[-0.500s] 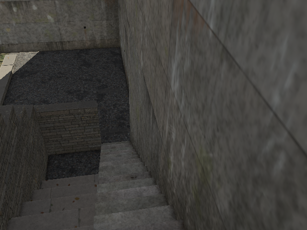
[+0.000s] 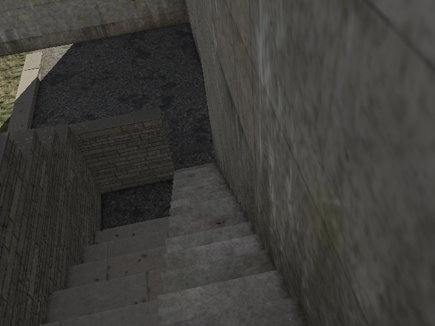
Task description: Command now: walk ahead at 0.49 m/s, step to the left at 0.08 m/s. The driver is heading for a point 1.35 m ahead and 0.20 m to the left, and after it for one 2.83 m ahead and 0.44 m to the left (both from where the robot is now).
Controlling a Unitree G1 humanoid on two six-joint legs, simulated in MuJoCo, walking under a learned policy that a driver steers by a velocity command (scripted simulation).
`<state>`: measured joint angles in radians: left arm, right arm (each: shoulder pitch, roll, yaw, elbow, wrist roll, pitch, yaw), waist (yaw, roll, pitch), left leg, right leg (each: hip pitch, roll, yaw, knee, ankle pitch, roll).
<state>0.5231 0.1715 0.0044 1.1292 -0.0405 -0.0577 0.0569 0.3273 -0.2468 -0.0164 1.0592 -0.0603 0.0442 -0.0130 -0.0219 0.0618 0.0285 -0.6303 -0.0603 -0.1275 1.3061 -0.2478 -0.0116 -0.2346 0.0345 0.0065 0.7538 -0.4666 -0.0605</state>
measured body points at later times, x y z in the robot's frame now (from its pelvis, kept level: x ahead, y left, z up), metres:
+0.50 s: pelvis +0.21 +0.07 -0.18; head +0.20 +0.07 +0.27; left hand +0.25 +0.33 -0.33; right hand +0.16 -0.17 -0.34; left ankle +0.18 +0.15 -0.91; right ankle +0.28 -0.05 -0.77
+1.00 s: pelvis +0.44 +0.03 -0.36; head +0.44 -0.03 +0.08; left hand +0.45 +0.29 -0.48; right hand +0.37 -0.20 -0.54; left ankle +0.35 +0.17 -0.89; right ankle +0.45 -0.06 -1.10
